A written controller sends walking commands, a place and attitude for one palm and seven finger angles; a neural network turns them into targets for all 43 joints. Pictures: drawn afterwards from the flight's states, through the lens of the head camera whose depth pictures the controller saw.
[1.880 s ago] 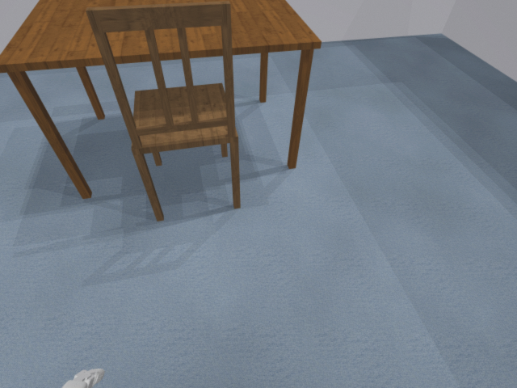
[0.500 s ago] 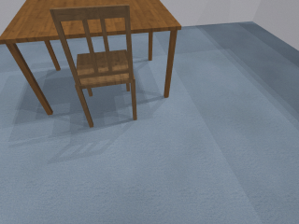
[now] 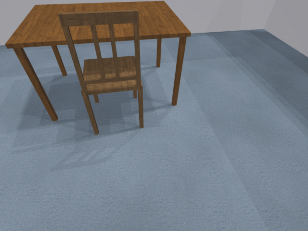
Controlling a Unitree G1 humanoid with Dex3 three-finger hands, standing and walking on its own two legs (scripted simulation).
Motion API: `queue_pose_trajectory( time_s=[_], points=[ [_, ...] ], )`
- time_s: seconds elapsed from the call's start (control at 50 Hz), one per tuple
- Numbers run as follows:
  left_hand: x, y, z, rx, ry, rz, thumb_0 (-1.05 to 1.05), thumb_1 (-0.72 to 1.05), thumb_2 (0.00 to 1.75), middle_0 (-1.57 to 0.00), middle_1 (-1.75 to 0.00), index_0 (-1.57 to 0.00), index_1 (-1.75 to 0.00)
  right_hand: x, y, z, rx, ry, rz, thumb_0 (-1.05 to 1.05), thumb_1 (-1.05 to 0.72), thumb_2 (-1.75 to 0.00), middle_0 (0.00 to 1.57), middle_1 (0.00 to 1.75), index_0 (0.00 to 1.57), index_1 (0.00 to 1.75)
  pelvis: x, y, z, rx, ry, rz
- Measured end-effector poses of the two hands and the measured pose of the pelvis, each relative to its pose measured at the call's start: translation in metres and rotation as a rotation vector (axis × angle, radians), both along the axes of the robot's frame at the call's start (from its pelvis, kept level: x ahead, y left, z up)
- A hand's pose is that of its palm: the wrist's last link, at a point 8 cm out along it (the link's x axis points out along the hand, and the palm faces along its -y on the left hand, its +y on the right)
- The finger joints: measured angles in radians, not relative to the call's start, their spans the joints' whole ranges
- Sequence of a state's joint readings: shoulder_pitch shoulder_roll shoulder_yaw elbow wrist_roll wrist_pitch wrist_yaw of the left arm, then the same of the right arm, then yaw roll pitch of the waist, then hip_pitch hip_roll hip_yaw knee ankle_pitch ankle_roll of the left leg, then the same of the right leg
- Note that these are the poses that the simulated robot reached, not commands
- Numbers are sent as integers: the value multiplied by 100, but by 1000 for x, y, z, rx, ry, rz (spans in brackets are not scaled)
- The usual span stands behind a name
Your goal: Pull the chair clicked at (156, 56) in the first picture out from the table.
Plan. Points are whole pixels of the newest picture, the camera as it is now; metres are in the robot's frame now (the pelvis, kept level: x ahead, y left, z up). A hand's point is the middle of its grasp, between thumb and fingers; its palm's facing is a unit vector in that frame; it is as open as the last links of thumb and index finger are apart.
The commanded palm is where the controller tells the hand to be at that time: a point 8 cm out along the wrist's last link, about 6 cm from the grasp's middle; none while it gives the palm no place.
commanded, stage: walk to a spot facing it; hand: left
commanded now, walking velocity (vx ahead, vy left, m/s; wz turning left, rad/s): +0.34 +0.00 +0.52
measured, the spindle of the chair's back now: (98, 54) +1.04 +0.38 -0.07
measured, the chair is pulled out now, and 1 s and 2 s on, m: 0.00 0.00 0.00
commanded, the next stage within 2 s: turn to face it in 0.68 s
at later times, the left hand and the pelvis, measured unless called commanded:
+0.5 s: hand out of the picture +0.11 +0.29 -0.18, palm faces +0.20 -0.97 -0.13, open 7.4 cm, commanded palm none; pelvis +0.12 +0.11 +0.00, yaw +9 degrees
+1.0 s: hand (78, 175) +0.34 +0.30 -0.19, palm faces +0.14 -0.97 -0.21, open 7.3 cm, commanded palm none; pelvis +0.33 +0.12 -0.01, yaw +5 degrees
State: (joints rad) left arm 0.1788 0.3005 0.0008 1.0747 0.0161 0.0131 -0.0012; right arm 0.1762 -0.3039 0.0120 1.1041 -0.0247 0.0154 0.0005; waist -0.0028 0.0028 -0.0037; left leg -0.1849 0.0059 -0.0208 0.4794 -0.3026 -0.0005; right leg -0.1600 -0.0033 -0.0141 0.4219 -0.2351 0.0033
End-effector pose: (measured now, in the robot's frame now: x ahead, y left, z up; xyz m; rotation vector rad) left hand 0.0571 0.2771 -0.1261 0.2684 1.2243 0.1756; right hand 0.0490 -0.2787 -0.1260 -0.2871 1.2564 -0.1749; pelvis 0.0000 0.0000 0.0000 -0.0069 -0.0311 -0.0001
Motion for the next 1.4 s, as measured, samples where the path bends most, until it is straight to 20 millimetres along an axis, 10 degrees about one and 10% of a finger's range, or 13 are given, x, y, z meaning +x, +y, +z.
queue_pose_trajectory(
  time_s=[0.3,0.52,0.76,0.88,1.08,1.4],
  points=[
    [-65,30,-47,-160,231,220,1,91,90,-20,-30,-20,-30,25,108,-11,34,93,36,1,-91,-90,20,30,20,30,61,75,-16,-24,9,131],
    [52,62,-26,-181,79,239,0,91,90,-20,-30,-20,-30,32,188,-1,116,223,-15,1,-91,-90,20,30,20,30,129,114,4,-29,3,161],
    [213,67,-38,-178,18,134,0,92,90,-20,-30,-20,-30,77,218,-21,151,333,-127,1,-91,-90,20,30,20,30,231,125,-16,-20,-4,85],
    [272,68,-43,-131,-60,164,-1,93,90,-20,-30,-20,-30,141,199,-36,142,361,-144,1,-91,-90,20,30,20,30,293,118,-28,6,-16,78],
    [282,67,-22,-114,82,165,0,92,90,-20,-30,-20,-30,328,189,-30,130,63,-27,1,-93,-90,20,30,20,30,346,126,-8,-2,1,113],
    [286,109,-41,-164,160,327,1,91,90,-20,-30,-20,-30,435,236,-16,62,20,147,1,-95,-90,20,30,20,30,393,173,-11,2,5,184]
  ],
)
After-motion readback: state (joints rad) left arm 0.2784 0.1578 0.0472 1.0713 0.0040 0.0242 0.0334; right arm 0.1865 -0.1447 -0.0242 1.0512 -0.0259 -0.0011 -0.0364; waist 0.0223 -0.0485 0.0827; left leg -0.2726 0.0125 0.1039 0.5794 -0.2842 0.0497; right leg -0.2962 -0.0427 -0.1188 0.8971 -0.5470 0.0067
